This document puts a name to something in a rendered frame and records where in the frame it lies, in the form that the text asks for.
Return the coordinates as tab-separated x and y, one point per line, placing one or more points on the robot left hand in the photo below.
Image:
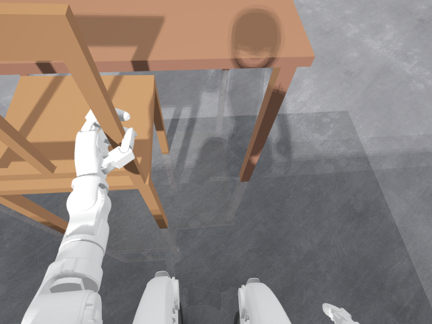
91	146

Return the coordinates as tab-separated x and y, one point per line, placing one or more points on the robot right shin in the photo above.
251	280

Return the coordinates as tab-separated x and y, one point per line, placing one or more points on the robot right thigh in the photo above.
259	304

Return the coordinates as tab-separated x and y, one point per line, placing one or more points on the table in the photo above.
161	35

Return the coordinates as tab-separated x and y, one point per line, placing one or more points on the chair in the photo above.
38	134

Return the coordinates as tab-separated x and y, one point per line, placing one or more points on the robot left upper arm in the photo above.
75	307

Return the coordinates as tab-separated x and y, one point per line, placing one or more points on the left robot forearm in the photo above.
78	262

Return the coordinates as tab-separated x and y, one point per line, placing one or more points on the robot right hand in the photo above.
339	316

